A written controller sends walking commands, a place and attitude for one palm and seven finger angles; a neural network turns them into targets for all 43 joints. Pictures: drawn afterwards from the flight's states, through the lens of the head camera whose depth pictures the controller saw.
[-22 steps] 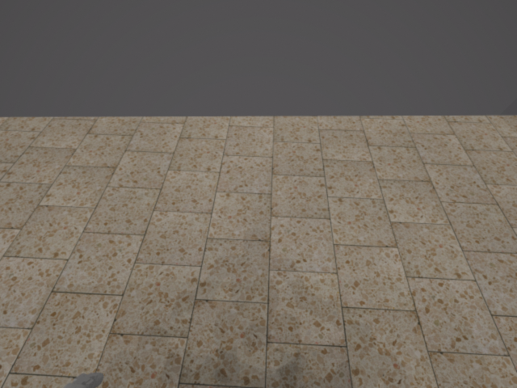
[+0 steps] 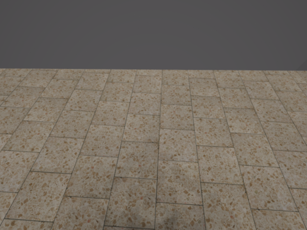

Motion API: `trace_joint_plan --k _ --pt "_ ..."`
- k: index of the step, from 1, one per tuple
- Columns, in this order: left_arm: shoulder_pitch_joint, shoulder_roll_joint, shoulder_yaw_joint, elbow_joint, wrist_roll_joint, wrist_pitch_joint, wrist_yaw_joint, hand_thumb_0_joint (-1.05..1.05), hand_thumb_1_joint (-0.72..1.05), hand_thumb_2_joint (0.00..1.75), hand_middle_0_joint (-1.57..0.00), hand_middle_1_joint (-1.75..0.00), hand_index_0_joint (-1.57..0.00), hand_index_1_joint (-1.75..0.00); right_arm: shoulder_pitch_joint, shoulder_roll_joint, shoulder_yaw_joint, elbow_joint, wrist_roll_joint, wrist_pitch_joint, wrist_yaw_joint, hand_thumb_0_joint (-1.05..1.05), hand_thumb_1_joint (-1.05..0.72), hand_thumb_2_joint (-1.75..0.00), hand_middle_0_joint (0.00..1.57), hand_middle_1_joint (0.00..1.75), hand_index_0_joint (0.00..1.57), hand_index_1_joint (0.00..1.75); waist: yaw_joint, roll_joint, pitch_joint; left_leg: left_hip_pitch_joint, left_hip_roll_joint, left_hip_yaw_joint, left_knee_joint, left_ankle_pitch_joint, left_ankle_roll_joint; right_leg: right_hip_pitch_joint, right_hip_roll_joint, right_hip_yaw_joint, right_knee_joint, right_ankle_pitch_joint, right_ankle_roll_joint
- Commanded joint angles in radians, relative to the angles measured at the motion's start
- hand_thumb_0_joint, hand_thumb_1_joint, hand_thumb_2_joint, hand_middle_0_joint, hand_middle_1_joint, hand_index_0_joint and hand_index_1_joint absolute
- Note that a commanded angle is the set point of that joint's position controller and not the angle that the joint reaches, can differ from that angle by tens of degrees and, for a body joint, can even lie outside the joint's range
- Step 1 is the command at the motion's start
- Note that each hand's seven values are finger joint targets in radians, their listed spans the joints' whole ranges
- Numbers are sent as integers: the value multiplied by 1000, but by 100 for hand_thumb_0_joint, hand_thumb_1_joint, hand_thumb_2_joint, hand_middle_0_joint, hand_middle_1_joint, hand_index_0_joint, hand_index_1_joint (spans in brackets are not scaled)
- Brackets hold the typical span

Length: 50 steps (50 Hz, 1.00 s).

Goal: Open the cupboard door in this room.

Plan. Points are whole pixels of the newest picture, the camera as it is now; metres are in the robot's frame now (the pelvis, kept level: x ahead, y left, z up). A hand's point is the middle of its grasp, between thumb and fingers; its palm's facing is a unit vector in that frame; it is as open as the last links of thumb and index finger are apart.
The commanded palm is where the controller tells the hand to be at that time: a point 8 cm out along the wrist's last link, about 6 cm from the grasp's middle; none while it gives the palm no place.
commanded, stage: stand and wait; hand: left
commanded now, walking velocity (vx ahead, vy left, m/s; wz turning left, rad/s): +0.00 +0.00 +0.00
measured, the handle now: out of the picture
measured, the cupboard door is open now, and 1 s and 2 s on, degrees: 0 0 0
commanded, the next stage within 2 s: turn or walk to find it in 0.46 s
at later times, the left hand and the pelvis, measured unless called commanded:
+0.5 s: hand out of the picture +0.07 +0.24 -0.15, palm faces -0.03 -0.94 -0.34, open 7.4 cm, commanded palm none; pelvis -0.01 -0.01 +0.00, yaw +0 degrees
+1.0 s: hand out of the picture +0.01 +0.22 -0.18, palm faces +0.13 -0.96 -0.25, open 7.4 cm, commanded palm none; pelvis -0.04 +0.00 -0.01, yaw +8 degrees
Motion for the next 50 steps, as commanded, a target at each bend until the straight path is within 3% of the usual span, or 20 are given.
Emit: trace_joint_plan --k 1,12,25,28,31,37,38,39,40,41,42,43,44,46,48,50 --pt "-52 215 51 -64 -3 -24 13 0 90 90 -20 -30 -20 -30 -58 -210 -41 -57 8 -26 -18 0 -90 -90 20 30 20 30 -6 8 -73 25 110 -82 -68 216 40 18 -114 100 -79 224 -35" --pt "-48 223 49 -35 -3 -25 10 0 90 90 -20 -30 -20 -30 -41 -218 -36 -25 9 -23 -15 0 -90 -90 20 30 20 30 -6 -5 -46 12 111 -88 -96 135 35 -1 -115 117 -123 131 -37" --pt "-49 224 52 -35 -3 -25 10 0 90 90 -20 -30 -20 -30 -33 -220 -36 -19 8 -22 -11 0 -90 -90 20 30 20 30 -6 6 -42 -5 112 -97 -94 147 35 -1 -119 109 -123 115 -34" --pt "-25 178 50 -42 -2 -10 17 0 90 90 -20 -30 -20 -30 -7 -166 -29 -28 7 -9 -8 0 -90 -90 20 30 20 30 -4 1 -53 -42 106 -102 -51 184 30 7 -127 87 -80 136 -23" --pt "23 119 41 -50 -2 11 25 0 90 90 -20 -30 -20 -30 32 -91 -17 -40 4 12 -5 0 -90 -90 20 30 20 30 0 -21 -41 -112 87 -96 4 173 18 -2 -152 89 -59 119 -16" --pt "33 138 62 -120 5 23 34 0 90 90 -20 -30 -20 -30 96 -67 -42 -87 5 36 -3 0 -90 -90 20 30 20 30 -15 -119 -46 -144 41 -54 193 94 9 -87 -262 113 -50 110 -83" --pt "28 135 63 -134 6 25 35 0 90 90 -20 -30 -20 -30 110 -67 -46 -96 5 38 -2 0 -90 -90 20 30 20 30 -22 -104 -47 -131 42 -59 200 87 12 -118 -262 100 -29 105 -83" --pt "15 128 64 -147 7 27 36 0 90 90 -20 -30 -20 -30 127 -60 -49 -99 5 38 -1 0 -90 -90 20 30 20 30 -33 -82 -38 -128 52 -82 174 88 19 -148 -247 72 2 62 -73" --pt "6 113 65 -160 8 31 35 0 90 90 -20 -30 -20 -30 139 -65 -52 -104 2 37 2 0 -90 -90 20 30 20 30 -36 -21 -33 -139 73 -138 123 120 35 -164 -202 24 60 9 -46" --pt "8 86 64 -170 5 33 34 0 90 90 -20 -30 -20 -30 143 -83 -56 -113 -2 33 3 0 -90 -90 20 30 20 30 -37 79 -31 -160 122 -253 36 153 68 -175 -122 -38 165 -53 -5" --pt "4 52 63 -179 0 34 35 0 90 90 -20 -30 -20 -30 153 -120 -66 -124 -7 28 -1 0 -90 -90 20 30 20 30 -40 204 -12 -177 216 -443 -88 172 134 -202 -26 -88 317 -150 31" --pt "7 47 62 -193 2 31 37 0 90 90 -20 -30 -20 -30 166 -130 -74 -132 -2 22 -7 0 -90 -90 20 30 20 30 -40 251 -20 -146 264 -534 -137 266 199 -253 -11 -40 458 -283 32" --pt "18 42 67 -192 2 29 38 0 90 90 -20 -30 -20 -30 172 -126 -76 -134 -1 20 -15 0 -90 -90 20 30 20 30 -35 217 -53 -90 267 -542 -120 335 227 -288 -19 10 539 -309 27" --pt "39 18 69 -182 -2 26 36 0 90 90 -20 -30 -20 -30 152 -108 -79 -142 -3 22 -24 0 -90 -90 20 30 20 30 -22 177 -82 -41 228 -462 -71 373 221 -308 -27 27 558 -273 33" --pt "45 -8 66 -186 -5 22 32 0 90 90 -20 -30 -20 -30 158 -98 -84 -148 -4 24 -27 0 -90 -90 20 30 20 30 -28 151 -107 -10 205 -437 -46 411 215 -287 -15 14 478 -267 39" --pt "59 -27 67 -189 -10 23 32 0 90 90 -20 -30 -20 -30 164 -94 -91 -150 -6 31 -27 0 -90 -90 20 30 20 30 -30 163 -115 -18 191 -442 -40 406 207 -232 0 7 379 -254 40"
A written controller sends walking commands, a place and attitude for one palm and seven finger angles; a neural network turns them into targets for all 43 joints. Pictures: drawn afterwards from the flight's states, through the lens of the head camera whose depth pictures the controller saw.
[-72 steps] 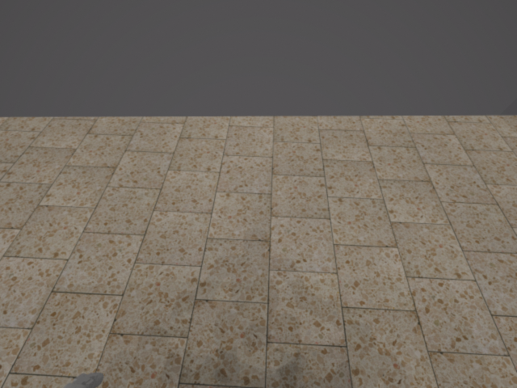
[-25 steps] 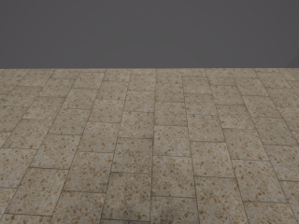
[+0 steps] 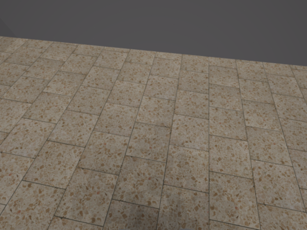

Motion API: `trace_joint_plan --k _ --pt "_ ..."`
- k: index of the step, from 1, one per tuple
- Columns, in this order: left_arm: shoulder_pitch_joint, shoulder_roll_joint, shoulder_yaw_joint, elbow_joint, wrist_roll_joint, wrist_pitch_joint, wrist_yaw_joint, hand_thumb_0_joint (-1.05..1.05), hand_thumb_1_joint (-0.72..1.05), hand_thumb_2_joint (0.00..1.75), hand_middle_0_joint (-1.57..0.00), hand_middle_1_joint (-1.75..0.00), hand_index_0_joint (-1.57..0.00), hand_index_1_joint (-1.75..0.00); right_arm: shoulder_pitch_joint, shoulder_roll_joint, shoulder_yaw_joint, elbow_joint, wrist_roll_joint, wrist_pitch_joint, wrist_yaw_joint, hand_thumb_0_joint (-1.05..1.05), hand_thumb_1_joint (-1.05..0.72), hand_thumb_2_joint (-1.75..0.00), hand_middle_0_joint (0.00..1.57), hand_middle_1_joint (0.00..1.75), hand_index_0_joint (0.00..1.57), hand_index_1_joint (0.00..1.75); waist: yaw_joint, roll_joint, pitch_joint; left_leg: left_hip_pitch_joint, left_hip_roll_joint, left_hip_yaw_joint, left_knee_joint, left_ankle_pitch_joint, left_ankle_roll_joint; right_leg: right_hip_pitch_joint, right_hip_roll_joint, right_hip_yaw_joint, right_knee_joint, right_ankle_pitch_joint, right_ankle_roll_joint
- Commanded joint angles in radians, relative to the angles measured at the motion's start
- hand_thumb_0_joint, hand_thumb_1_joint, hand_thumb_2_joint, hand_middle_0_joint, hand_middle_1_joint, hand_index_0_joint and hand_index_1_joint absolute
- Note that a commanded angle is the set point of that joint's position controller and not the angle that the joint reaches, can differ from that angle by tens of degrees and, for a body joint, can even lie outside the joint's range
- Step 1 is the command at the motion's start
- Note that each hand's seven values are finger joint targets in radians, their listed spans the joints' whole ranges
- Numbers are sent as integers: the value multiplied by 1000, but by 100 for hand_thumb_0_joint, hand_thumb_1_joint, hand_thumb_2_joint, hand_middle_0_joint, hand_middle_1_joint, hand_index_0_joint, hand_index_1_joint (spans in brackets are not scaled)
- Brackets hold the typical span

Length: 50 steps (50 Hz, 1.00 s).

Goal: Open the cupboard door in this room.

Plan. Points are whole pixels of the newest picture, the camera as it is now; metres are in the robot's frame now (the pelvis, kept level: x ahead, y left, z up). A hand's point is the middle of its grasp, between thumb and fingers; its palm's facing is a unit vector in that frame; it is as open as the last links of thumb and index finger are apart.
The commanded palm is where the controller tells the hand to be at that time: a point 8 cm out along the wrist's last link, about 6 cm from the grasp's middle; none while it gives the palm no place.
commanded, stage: turn or walk to find it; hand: left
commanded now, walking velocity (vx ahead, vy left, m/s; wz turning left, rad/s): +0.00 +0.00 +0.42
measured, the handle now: out of the picture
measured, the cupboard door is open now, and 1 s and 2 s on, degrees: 0 0 0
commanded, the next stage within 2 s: none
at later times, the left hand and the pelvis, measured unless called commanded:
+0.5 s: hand out of the picture -0.06 +0.20 -0.18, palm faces +0.28 -0.93 -0.25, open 7.4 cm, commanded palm none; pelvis -0.03 +0.00 -0.01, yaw +15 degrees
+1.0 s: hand out of the picture -0.06 +0.17 -0.14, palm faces +0.46 -0.84 -0.28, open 7.4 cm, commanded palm none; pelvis -0.04 -0.04 +0.00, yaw +27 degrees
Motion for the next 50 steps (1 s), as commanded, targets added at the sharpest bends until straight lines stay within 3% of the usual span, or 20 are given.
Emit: trace_joint_plan --k 1,5,6,7,11,19,22,23,24,25,26,31,37,40,41,42,43,44,46,50 --pt "28 62 31 -94 -8 -28 5 0 90 90 -20 -30 -20 -30 35 -254 -76 -68 1 -10 -27 0 -90 -90 20 30 20 30 -8 163 -161 171 231 -313 -159 358 177 24 13 19 -140 16 5" --pt "154 101 49 -68 -4 -37 12 0 90 90 -20 -30 -20 -30 -5 -216 -82 -96 15 1 -13 0 -90 -90 20 30 20 30 47 97 -158 -67 126 -236 -69 76 67 347 -34 35 -530 242 -9" --pt "163 182 67 -73 14 -42 19 0 90 90 -20 -30 -20 -30 -2 -155 -77 -120 20 4 -7 0 -90 -90 20 30 20 30 48 -139 -117 -271 14 -74 137 -162 -7 421 -266 272 -640 115 -88" --pt "121 227 69 -98 16 -40 18 0 90 90 -20 -30 -20 -30 -42 -151 -81 -141 8 3 -7 0 -90 -90 20 30 20 30 63 -246 -55 -314 -30 53 363 -310 -43 280 -451 418 -691 183 -183" --pt "-6 142 49 -116 18 -55 15 0 90 90 -20 -30 -20 -30 -7 -149 -86 -80 6 23 14 0 -90 -90 20 30 20 30 -19 -142 17 -217 61 85 657 -170 -50 92 -295 148 -612 356 -174" --pt "149 200 68 -64 28 -50 12 0 90 90 -20 -30 -20 -30 -128 -118 -53 -107 20 8 15 0 -90 -90 20 30 20 30 63 -190 -42 -85 62 200 246 -251 -58 256 -321 56 -489 707 -185" --pt "135 206 71 -57 19 -45 10 0 90 90 -20 -30 -20 -30 -60 -138 -52 -88 20 -5 9 0 -90 -90 20 30 20 30 24 -180 -97 79 49 230 -16 -90 -44 246 -291 -8 -371 763 -117" --pt "124 186 68 -61 11 -40 8 0 90 90 -20 -30 -20 -30 -12 -175 -59 -78 18 -13 10 0 -90 -90 20 30 20 30 -4 -101 -134 209 87 191 -145 66 -30 180 -263 -55 -256 684 -69" --pt "153 127 63 -90 4 -33 3 0 90 90 -20 -30 -20 -30 16 -276 -80 -79 7 -24 7 0 -90 -90 20 30 20 30 -10 172 -182 387 319 -82 -173 379 59 -48 -155 -125 -62 315 3" --pt "120 83 43 -119 11 -31 2 0 90 90 -20 -30 -20 -30 57 -329 -90 -72 15 -17 3 0 -90 -90 20 30 20 30 -25 292 -173 385 464 -205 -164 700 179 -163 -94 -93 94 -144 29" --pt "49 96 43 -121 12 -18 8 0 90 90 -20 -30 -20 -30 88 -306 -89 -50 12 -22 -9 0 -90 -90 20 30 20 30 -55 227 -175 338 438 -180 -159 661 203 -163 -94 -22 179 -120 26" --pt "58 81 48 -78 3 -17 -11 0 90 90 -20 -30 -20 -30 -49 -241 -66 -85 8 -28 -24 0 -90 -90 20 30 20 30 3 183 -101 239 292 -33 -152 556 152 -125 -88 -19 143 48 41" --pt "55 57 46 -97 -3 -19 -8 0 90 90 -20 -30 -20 -30 -53 -246 -75 -95 2 -16 -19 0 -90 -90 20 30 20 30 1 182 -87 166 283 -99 -155 434 158 5 -46 -36 -111 66 35" --pt "133 61 52 -82 -3 -33 -4 0 90 90 -20 -30 -20 -30 -83 -242 -82 -107 5 -9 -13 0 -90 -90 20 30 20 30 41 148 -89 63 249 -108 -95 324 120 173 -23 -55 -329 216 29" --pt "166 76 56 -76 2 -41 -2 0 90 90 -20 -30 -20 -30 -85 -225 -81 -113 10 -8 -9 0 -90 -90 20 30 20 30 58 93 -93 7 205 -86 -36 227 81 257 -45 -44 -456 307 26" --pt "182 148 68 -79 16 -54 7 0 90 90 -20 -30 -20 -30 -56 -166 -74 -123 19 -9 -3 0 -90 -90 20 30 20 30 59 -109 -111 -134 105 6 135 5 18 369 -218 136 -566 342 -23" --pt "178 233 84 -96 23 -58 10 0 90 90 -20 -30 -20 -30 -59 -118 -67 -151 17 -5 0 0 -90 -90 20 30 20 30 66 -305 -80 -242 -9 113 381 -356 -37 332 -457 369 -627 483 -141" --pt "171 215 85 -101 13 -58 12 0 90 90 -20 -30 -20 -30 -78 -169 -83 -141 7 10 -3 0 -90 -90 20 30 20 30 79 -294 -92 -189 43 36 522 -370 -26 209 -459 361 -657 396 -182" --pt "60 152 66 -122 14 -55 11 0 90 90 -20 -30 -20 -30 -71 -162 -87 -99 6 19 10 0 -90 -90 20 30 20 30 26 -155 -12 -197 68 56 679 -236 -33 118 -359 231 -655 273 -173" --pt "33 121 57 -124 18 -57 15 0 90 90 -20 -30 -20 -30 -24 -133 -77 -65 3 28 20 0 -90 -90 20 30 20 30 11 -144 -25 -155 86 121 617 -169 -62 135 -302 58 -633 303 -152"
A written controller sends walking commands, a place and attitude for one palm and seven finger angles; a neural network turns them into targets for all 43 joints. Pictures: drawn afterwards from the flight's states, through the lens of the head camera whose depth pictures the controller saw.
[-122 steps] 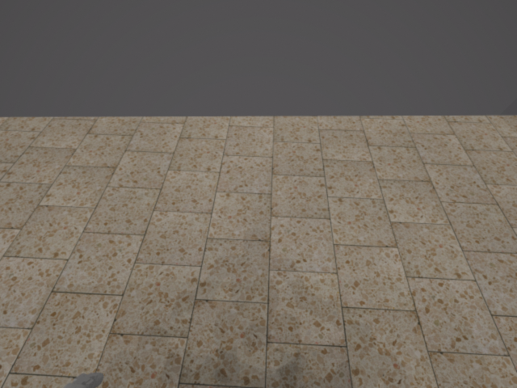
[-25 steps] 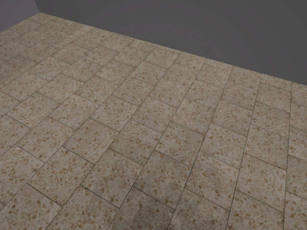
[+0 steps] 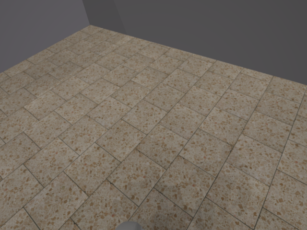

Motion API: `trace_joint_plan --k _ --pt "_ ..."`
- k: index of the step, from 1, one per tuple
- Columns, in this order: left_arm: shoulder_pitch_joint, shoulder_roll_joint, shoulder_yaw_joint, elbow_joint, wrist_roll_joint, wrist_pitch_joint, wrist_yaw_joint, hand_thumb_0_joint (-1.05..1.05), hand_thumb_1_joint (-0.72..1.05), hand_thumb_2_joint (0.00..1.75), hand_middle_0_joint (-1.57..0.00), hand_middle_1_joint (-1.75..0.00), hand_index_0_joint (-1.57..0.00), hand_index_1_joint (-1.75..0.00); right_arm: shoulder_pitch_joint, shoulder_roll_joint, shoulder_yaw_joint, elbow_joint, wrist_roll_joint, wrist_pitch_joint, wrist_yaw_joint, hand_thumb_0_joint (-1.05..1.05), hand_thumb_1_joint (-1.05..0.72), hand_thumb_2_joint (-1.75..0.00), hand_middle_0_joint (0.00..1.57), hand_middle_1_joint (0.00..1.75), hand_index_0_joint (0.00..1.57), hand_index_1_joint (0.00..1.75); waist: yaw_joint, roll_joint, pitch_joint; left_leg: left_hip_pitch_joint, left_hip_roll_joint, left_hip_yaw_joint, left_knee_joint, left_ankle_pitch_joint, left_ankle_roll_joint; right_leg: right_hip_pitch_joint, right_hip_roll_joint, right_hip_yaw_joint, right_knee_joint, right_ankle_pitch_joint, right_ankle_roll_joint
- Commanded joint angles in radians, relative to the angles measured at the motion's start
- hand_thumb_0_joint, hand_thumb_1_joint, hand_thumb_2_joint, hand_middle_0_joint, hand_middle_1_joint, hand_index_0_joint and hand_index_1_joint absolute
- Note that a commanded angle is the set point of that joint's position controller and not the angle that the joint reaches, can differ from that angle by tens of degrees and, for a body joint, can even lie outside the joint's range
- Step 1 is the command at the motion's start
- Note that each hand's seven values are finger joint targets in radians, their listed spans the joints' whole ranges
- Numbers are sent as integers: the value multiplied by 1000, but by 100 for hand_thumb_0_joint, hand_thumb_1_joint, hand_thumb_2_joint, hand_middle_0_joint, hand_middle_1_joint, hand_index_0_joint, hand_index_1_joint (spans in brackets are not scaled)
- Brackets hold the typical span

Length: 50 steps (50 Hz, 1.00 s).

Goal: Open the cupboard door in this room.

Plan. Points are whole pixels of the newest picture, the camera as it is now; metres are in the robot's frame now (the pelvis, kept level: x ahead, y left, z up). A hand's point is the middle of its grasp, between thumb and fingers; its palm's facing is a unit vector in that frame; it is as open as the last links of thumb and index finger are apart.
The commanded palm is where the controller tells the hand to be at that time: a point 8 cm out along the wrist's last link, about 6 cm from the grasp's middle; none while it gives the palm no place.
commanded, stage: turn or walk to find it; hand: left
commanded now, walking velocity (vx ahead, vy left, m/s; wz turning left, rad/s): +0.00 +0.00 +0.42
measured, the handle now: out of the picture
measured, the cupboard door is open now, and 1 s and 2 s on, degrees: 0 0 0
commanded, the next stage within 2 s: none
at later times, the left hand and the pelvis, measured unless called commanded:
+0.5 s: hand out of the picture -0.03 +0.25 -0.17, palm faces +0.24 -0.94 -0.24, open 7.4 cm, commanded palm none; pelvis -0.03 +0.03 +0.00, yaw +11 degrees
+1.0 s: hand out of the picture -0.07 +0.20 -0.16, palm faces +0.42 -0.87 -0.24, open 7.4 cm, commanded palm none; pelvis -0.04 +0.00 +0.00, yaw +25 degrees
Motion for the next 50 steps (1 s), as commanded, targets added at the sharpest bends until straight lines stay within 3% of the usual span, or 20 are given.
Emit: trace_joint_plan --k 1,8,10,12,13,14,15,18,20,27,31,32,33,34,35,36,38,39,47,50 --pt "11 195 56 -58 3 -15 17 0 90 90 -20 -30 -20 -30 -9 -59 -8 -60 4 -15 0 0 -90 -90 20 30 20 30 12 -207 -13 -25 44 27 -15 11 -18 19 -249 185 -292 80 -88" --pt "85 240 74 -7 11 -8 14 0 90 90 -20 -30 -20 -30 -64 -35 11 -73 18 -32 -5 0 -90 -90 20 30 20 30 57 -231 -69 66 47 89 -334 -87 -7 129 -302 163 -215 287 -122" --pt "69 249 77 1 8 -5 13 0 90 90 -20 -30 -20 -30 -9 -34 16 -60 18 -41 -11 0 -90 -90 20 30 20 30 30 -221 -110 141 37 121 -474 -24 -2 133 -295 123 -147 355 -95" --pt "58 229 75 7 -6 5 7 0 90 90 -20 -30 -20 -30 52 -61 12 -40 17 -52 -14 0 -90 -90 20 30 20 30 -10 -158 -122 321 49 112 -693 166 16 11 -258 54 -43 261 -16" --pt "61 184 67 -9 -12 13 3 0 90 90 -20 -30 -20 -30 76 -125 -1 -43 11 -60 -14 0 -90 -90 20 30 20 30 -24 43 -125 412 186 -80 -788 235 65 -141 -166 -9 122 60 45" --pt "35 123 52 -54 -12 18 -5 0 90 90 -20 -30 -20 -30 95 -212 -18 -54 4 -60 -20 0 -90 -90 20 30 20 30 -35 288 -77 411 402 -336 -847 491 182 -332 -52 -32 321 -311 106" --pt "-46 145 49 -59 -2 33 2 0 90 90 -20 -30 -20 -30 115 -210 -23 -36 1 -58 -30 0 -90 -90 20 30 20 30 -73 210 -62 302 412 -341 -870 417 235 -298 -51 65 456 -317 96" --pt "-6 145 61 -11 -4 31 -13 0 90 90 -20 -30 -20 -30 -20 -145 2 -63 5 -66 -43 0 -90 -90 20 30 20 30 2 129 -26 241 278 -187 -841 379 188 -287 -49 115 543 -139 96" --pt "16 137 56 5 -7 30 -15 0 90 90 -20 -30 -20 -30 -17 -141 3 -67 7 -71 -45 0 -90 -90 20 30 20 30 1 104 -45 275 244 -149 -825 465 186 -263 -36 105 504 -119 109" --pt "-20 110 47 -25 -15 26 -6 0 90 90 -20 -30 -20 -30 25 -157 -10 -60 1 -59 -41 0 -90 -90 20 30 20 30 -26 98 -70 317 248 -236 -794 493 215 -172 7 102 263 -172 108" --pt "58 113 47 -16 -19 9 0 0 90 90 -20 -30 -20 -30 -4 -155 -17 -78 4 -52 -34 0 -90 -90 20 30 20 30 11 89 -99 231 204 -251 -715 515 178 20 40 82 -14 -39 98" --pt "95 129 51 -7 -17 1 4 0 90 90 -20 -30 -20 -30 -14 -142 -17 -83 10 -52 -31 0 -90 -90 20 30 20 30 33 53 -110 164 169 -230 -659 440 139 127 18 93 -153 62 95" --pt "116 195 61 -10 -5 -12 10 0 90 90 -20 -30 -20 -30 1 -93 -13 -94 20 -53 -24 0 -90 -90 20 30 20 30 38 -113 -132 29 82 -144 -514 270 76 257 -133 243 -260 102 54" --pt "117 277 77 -14 6 -17 14 0 90 90 -20 -30 -20 -30 -11 -34 -1 -128 17 -55 -20 0 -90 -90 20 30 20 30 45 -359 -93 -131 -54 5 -307 -111 11 267 -371 460 -288 250 -60" --pt "110 262 77 -25 -5 -18 16 0 90 90 -20 -30 -20 -30 -33 -81 -14 -121 3 -40 -26 0 -90 -90 20 30 20 30 56 -340 -92 -110 -7 -57 -141 -168 15 160 -400 444 -290 293 -111" --pt "59 236 73 -33 -3 -16 16 0 90 90 -20 -30 -20 -30 -44 -82 -21 -106 5 -30 -21 0 -90 -90 20 30 20 30 32 -278 -52 -101 0 -59 -19 -119 11 97 -351 404 -290 270 -121" --pt "-29 184 55 -53 -5 -16 14 0 90 90 -20 -30 -20 -30 0 -74 -20 -65 6 -22 -7 0 -90 -90 20 30 20 30 -20 -164 -16 -94 29 -34 79 2 -4 52 -261 245 -261 261 -87" --pt "-43 177 53 -60 -2 -20 14 0 90 90 -20 -30 -20 -30 18 -62 -18 -55 5 -21 -4 0 -90 -90 20 30 20 30 -24 -187 -9 -88 35 -14 85 32 -14 51 -244 193 -259 264 -79" --pt "81 230 67 -3 6 -15 12 0 90 90 -20 -30 -20 -30 -95 -38 8 -77 13 -27 -5 0 -90 -90 20 30 20 30 49 -223 -48 1 46 84 -247 -43 -29 166 -277 120 -185 478 -107" --pt "79 247 77 7 8 -8 11 0 90 90 -20 -30 -20 -30 -76 -37 14 -79 18 -39 -8 0 -90 -90 20 30 20 30 45 -254 -83 85 37 117 -411 -32 -14 182 -287 103 -122 547 -94"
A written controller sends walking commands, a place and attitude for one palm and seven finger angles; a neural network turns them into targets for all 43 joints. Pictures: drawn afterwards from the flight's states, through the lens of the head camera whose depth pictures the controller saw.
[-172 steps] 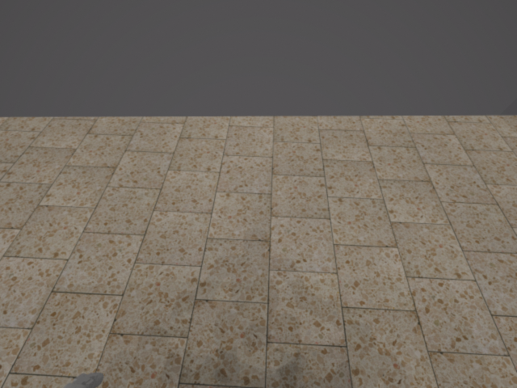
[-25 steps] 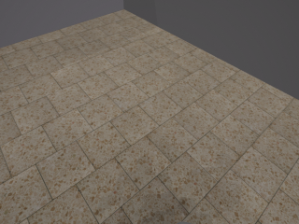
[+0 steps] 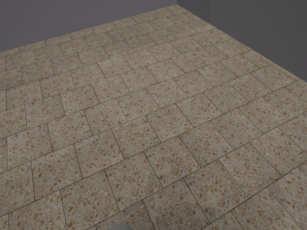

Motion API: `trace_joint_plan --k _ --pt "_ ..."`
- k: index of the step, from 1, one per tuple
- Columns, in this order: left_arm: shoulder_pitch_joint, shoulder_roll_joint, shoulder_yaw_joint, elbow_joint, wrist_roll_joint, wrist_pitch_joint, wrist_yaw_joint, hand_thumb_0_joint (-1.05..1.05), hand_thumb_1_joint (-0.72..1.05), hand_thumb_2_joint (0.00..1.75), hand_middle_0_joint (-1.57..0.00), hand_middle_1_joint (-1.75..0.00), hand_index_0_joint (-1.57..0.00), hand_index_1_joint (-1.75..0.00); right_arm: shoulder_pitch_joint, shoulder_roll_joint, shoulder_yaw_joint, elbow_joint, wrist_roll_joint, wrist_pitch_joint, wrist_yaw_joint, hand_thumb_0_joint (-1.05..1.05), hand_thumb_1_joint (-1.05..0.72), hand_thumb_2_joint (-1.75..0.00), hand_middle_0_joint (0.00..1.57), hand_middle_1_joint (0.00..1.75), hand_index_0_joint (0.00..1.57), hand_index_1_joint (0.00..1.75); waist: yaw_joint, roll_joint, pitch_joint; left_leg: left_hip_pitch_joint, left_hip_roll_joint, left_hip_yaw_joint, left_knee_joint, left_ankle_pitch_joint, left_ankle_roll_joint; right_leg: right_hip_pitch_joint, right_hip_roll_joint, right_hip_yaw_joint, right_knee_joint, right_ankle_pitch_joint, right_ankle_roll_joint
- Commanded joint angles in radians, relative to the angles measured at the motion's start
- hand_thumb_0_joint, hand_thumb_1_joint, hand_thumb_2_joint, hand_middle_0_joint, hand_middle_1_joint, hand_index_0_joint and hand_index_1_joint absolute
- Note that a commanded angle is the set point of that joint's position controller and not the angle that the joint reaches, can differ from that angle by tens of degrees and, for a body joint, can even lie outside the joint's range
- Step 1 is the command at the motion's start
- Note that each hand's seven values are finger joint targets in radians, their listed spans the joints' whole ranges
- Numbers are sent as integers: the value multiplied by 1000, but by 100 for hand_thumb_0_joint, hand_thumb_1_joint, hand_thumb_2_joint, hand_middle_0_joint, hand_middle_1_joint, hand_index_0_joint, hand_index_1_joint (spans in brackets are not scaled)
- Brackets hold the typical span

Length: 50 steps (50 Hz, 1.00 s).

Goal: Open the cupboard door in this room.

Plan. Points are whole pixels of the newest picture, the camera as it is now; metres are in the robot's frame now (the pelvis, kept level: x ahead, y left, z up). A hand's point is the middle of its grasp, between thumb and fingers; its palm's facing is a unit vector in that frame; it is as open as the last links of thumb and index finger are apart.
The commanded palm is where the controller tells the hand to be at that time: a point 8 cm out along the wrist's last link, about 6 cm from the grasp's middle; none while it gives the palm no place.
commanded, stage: turn or walk to find it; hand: left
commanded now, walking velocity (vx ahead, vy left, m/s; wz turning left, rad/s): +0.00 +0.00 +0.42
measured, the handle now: out of the picture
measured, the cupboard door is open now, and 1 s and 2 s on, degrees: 0 0 0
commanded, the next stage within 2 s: none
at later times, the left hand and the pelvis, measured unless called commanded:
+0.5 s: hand out of the picture +0.05 +0.22 -0.15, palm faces +0.21 -0.93 -0.28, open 7.4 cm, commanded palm none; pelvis -0.01 +0.00 -0.01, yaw +11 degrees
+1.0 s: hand out of the picture -0.11 +0.21 -0.19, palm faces +0.47 -0.85 -0.24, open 7.4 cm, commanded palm none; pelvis -0.04 +0.01 -0.01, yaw +25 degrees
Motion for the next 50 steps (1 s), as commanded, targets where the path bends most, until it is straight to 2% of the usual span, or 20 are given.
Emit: trace_joint_plan --k 1,3,4,5,7,9,12,20,23,24,25,26,27,29,31,39,45,46,48,50 --pt "55 242 71 -31 -2 -4 12 0 90 90 -20 -30 -20 -30 -31 -48 7 -89 11 -45 -9 0 -90 -90 20 30 20 30 22 -193 -116 45 -23 71 -238 55 18 130 -234 143 -67 585 -99" --pt "35 221 71 -33 -15 4 8 0 90 90 -20 -30 -20 -30 43 -87 -1 -74 7 -59 -9 0 -90 -90 20 30 20 30 -24 -87 -151 242 9 42 -483 292 40 27 -194 70 89 452 -21" --pt "61 166 67 -61 -23 13 2 0 90 90 -20 -30 -20 -30 76 -188 -22 -78 -3 -69 -12 0 -90 -90 20 30 20 30 -35 184 -182 395 223 -241 -523 586 132 -203 -76 16 281 97 55" --pt "23 123 43 -97 -16 17 1 0 90 90 -20 -30 -20 -30 118 -246 -33 -70 2 -63 -18 0 -90 -90 20 30 20 30 -55 313 -164 394 376 -373 -531 868 252 -327 -8 63 446 -349 84" --pt "-76 137 51 -91 -15 32 5 0 90 90 -20 -30 -20 -30 103 -209 -26 -60 -3 -64 -38 0 -90 -90 20 30 20 30 -67 252 -113 280 303 -336 -548 663 254 -351 -7 179 587 -256 73" --pt "-43 139 52 -62 -16 28 -8 0 90 90 -20 -30 -20 -30 11 -160 -8 -88 -2 -70 -43 0 -90 -90 20 30 20 30 -22 175 -85 248 234 -240 -544 648 226 -336 -14 184 594 -138 81" --pt "-25 131 48 -51 -20 28 -11 0 90 90 -20 -30 -20 -30 20 -161 -8 -90 1 -76 -42 0 -90 -90 20 30 20 30 -22 145 -111 283 194 -198 -528 737 222 -298 9 172 510 -114 92" --pt "-46 112 41 -87 -26 21 -4 0 90 90 -20 -30 -20 -30 19 -172 -25 -104 -8 -59 -33 0 -90 -90 20 30 20 30 -31 164 -109 214 185 -295 -513 629 232 -153 64 156 218 -122 82" --pt "65 130 47 -68 -26 4 0 0 90 90 -20 -30 -20 -30 -16 -164 -28 -117 1 -55 -28 0 -90 -90 20 30 20 30 28 117 -137 108 129 -281 -412 527 173 54 71 147 -86 97 75" --pt "92 180 55 -64 -16 -10 5 0 90 90 -20 -30 -20 -30 3 -117 -25 -122 9 -57 -22 0 -90 -90 20 30 20 30 34 -12 -157 -8 52 -219 -293 347 111 184 -43 252 -206 154 49" --pt "94 279 74 -70 -1 -17 13 0 90 90 -20 -30 -20 -30 14 -44 -10 -151 11 -57 -16 0 -90 -90 20 30 20 30 35 -305 -127 -198 -100 -59 -70 -56 36 232 -308 519 -256 268 -56" --pt "88 277 71 -85 -14 -14 12 0 90 90 -20 -30 -20 -30 2 -98 -25 -145 -2 -40 -21 0 -90 -90 20 30 20 30 50 -297 -126 -159 -66 -119 110 -140 40 82 -369 541 -287 220 -125" --pt "23 250 69 -98 -12 -11 14 0 90 90 -20 -30 -20 -30 -7 -99 -32 -129 -2 -30 -17 0 -90 -90 20 30 20 30 22 -249 -73 -160 -55 -131 236 -89 42 0 -324 508 -309 124 -137" --pt "-73 190 51 -117 -12 -11 13 0 90 90 -20 -30 -20 -30 23 -87 -30 -89 -5 -23 -4 0 -90 -90 20 30 20 30 -27 -126 -10 -163 -21 -104 334 42 29 -48 -226 334 -278 128 -101" --pt "-63 169 44 -116 -11 -18 13 0 90 90 -20 -30 -20 -30 51 -77 -25 -73 -4 -21 0 0 -90 -90 20 30 20 30 -27 -151 -28 -157 -14 -74 339 93 11 -22 -195 248 -261 191 -90" --pt "68 215 58 -48 -1 -13 13 0 90 90 -20 -30 -20 -30 -57 -52 -2 -89 4 -27 -2 0 -90 -90 20 30 20 30 44 -160 -68 -90 -4 9 24 -11 -5 113 -240 193 -197 417 -128" --pt "45 236 70 -23 -7 0 8 0 90 90 -20 -30 -20 -30 16 -54 8 -76 11 -49 -11 0 -90 -90 20 30 20 30 4 -177 -131 122 -16 72 -339 123 25 86 -237 112 -52 473 -73" --pt "39 220 70 -25 -16 6 6 0 90 90 -20 -30 -20 -30 56 -85 2 -65 8 -58 -10 0 -90 -90 20 30 20 30 -23 -102 -153 243 10 44 -477 253 40 7 -212 75 42 391 -26" --pt "15 122 39 -85 -17 18 -3 0 90 90 -20 -30 -20 -30 117 -244 -29 -70 3 -62 -16 0 -90 -90 20 30 20 30 -53 304 -144 380 369 -364 -561 727 221 -341 -21 47 402 -314 84" --pt "-74 138 47 -78 -14 37 3 0 90 90 -20 -30 -20 -30 93 -211 -23 -55 -3 -62 -39 0 -90 -90 20 30 20 30 -61 243 -74 244 314 -332 -583 573 246 -356 -18 169 562 -245 78"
